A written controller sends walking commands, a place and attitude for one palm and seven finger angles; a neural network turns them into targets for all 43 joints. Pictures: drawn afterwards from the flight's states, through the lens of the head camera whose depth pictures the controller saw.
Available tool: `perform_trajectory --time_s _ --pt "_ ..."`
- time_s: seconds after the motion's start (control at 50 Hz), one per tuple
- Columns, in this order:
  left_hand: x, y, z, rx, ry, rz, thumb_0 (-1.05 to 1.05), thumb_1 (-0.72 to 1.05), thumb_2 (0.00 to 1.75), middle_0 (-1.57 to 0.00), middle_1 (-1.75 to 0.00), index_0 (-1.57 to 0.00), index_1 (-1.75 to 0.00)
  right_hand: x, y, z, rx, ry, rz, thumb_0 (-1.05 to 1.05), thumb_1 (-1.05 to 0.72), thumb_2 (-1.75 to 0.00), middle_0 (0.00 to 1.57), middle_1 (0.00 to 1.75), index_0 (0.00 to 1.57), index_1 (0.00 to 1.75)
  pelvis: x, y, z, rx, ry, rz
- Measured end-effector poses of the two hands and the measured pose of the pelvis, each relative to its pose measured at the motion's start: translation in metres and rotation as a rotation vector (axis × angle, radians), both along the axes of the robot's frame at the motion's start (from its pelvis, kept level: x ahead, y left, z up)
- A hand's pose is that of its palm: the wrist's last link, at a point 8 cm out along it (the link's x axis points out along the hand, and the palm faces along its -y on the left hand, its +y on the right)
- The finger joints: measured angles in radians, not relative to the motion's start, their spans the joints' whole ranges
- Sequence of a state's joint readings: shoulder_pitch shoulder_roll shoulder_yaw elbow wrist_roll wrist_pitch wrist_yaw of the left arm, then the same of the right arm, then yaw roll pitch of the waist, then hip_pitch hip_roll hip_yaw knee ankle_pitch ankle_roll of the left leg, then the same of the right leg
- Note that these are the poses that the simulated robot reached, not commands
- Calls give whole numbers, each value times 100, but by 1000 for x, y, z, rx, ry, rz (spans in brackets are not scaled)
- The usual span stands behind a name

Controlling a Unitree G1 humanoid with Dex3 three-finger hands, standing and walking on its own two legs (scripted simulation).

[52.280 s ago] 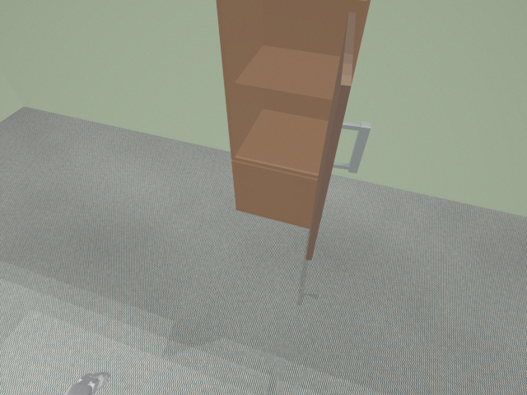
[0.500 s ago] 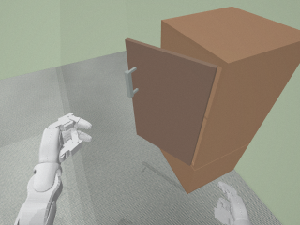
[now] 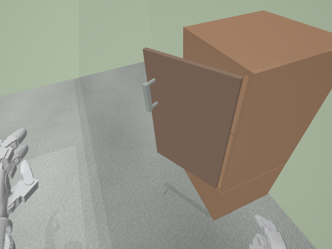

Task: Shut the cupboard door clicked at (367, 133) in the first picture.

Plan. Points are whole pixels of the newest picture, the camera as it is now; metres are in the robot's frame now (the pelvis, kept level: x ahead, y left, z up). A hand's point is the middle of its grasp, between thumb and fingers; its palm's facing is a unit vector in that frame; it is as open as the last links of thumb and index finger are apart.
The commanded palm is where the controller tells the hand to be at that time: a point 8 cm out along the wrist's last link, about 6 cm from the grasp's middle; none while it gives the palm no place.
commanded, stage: draw the hand back to the body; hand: left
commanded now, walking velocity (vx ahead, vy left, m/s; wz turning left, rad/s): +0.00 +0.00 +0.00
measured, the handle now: (151, 95) +0.66 +0.15 +0.01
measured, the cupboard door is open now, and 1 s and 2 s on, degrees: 28 28 28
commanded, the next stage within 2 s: step back with the hand held close in 0.22 s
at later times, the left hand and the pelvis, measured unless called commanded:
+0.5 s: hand (46, 178) +0.20 +0.26 +0.15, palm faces +0.41 -0.80 -0.44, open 7.4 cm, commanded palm +0.14 +0.30 +0.17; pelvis -0.01 +0.00 +0.00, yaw -1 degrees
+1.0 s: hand (2, 214) +0.12 +0.30 +0.15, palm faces +0.42 -0.77 -0.48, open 7.4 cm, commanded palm +0.06 +0.33 +0.17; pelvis -0.08 +0.03 -0.02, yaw +0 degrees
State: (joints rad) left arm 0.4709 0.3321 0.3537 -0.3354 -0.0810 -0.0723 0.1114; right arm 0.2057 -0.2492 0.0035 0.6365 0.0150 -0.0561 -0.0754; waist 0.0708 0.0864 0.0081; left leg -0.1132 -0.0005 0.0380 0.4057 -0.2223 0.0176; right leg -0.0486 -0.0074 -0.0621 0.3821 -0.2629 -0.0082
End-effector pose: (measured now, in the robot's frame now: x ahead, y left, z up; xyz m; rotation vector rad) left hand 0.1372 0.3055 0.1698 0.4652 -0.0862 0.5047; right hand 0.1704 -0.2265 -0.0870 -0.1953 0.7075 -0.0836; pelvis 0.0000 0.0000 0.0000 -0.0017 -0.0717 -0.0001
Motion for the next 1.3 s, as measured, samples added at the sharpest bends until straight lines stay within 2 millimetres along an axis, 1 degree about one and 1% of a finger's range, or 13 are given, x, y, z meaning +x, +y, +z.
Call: perform_trajectory --time_s 0.1,0.18,0.24,0.32,0.44,0.56,0.7,0.8,0.96,1.1,1.18,1.24,1.3 --pt "7 -10 -11 -46 10 -23 2 90 90 -23 -33 -23 -33 2 -3 5 -10 -23 -2 1 -90 -90 20 30 20 30 -2 -4 0 2 0 -2" --pt "10 -18 -4 -28 -15 -62 2 89 90 -22 -31 -22 -31 3 -4 9 -6 -50 -10 1 -90 -90 20 30 20 30 -1 -6 0 1 -4 -7" --pt "11 -19 4 1 -38 -77 2 89 90 -22 -31 -21 -31 3 -3 10 3 -62 -16 1 -90 -90 20 30 20 30 0 -7 0 1 -8 -11" --pt "11 -16 9 17 -43 -72 2 89 90 -22 -30 -21 -30 1 -2 8 16 -54 -21 1 -90 -90 20 30 20 30 -1 -7 0 1 -8 -15" --pt "14 -9 1 27 -4 -64 2 89 90 -21 -30 -21 -30 -7 -5 1 8 2 -33 1 -90 -90 21 30 20 30 -3 -5 -1 -14 35 -13" --pt "20 -6 -6 46 38 -121 2 89 90 -21 -30 -21 -30 -20 -11 -2 -35 64 -92 1 -90 -90 21 30 20 30 -8 7 -2 -13 76 -21" --pt "16 7 8 121 15 -183 2 89 90 -22 -30 -21 -30 -36 -6 6 -60 66 -148 1 -90 -90 20 30 20 30 -21 21 -4 -8 85 -36" --pt "0 18 12 140 -18 -188 2 89 90 -22 -30 -21 -30 -50 4 11 -60 37 -151 1 -90 -90 21 30 20 30 -38 29 -6 -9 82 -41" --pt "-44 28 -2 124 -48 -144 2 89 90 -21 -30 -21 -30 -83 17 8 -70 14 -109 1 -90 -90 21 30 20 30 -71 33 -13 -19 66 -17" --pt "-90 23 3 157 -127 -84 2 89 90 -22 -30 -21 -30 -110 17 -7 -75 45 -32 1 -90 -90 21 30 20 30 -101 21 -20 -35 63 48" --pt "-114 15 8 163 -145 -83 2 89 90 -21 -30 -21 -30 -124 14 -8 -68 54 -13 1 -90 -90 21 30 20 30 -116 14 -19 -30 64 48" --pt "-127 12 10 153 -173 -98 2 89 90 -21 -30 -21 -30 -136 11 -6 -83 60 -13 1 -90 -90 21 30 20 30 -125 15 -18 -24 62 44" --pt "-132 16 9 138 -206 -113 1 89 90 -21 -30 -21 -30 -148 9 -3 -107 55 -33 1 -90 -90 21 30 20 30 -135 21 -20 -34 67 52"
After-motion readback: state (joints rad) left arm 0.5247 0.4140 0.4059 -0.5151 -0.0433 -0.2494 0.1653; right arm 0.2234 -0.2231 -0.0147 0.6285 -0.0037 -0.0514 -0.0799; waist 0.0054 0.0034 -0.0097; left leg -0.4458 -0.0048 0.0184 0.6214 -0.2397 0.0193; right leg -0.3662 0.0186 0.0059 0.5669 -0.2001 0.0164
